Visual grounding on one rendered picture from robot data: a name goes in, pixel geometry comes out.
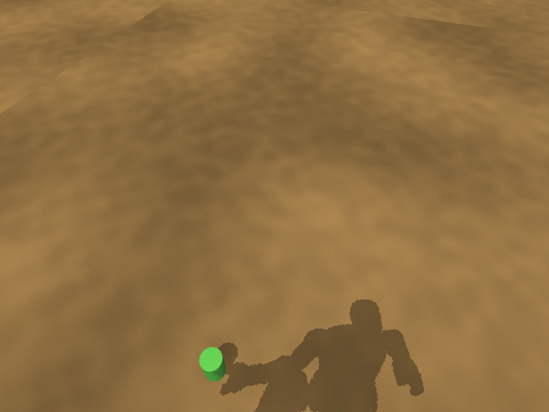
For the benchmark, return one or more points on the can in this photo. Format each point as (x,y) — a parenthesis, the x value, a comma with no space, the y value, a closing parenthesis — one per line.
(212,364)

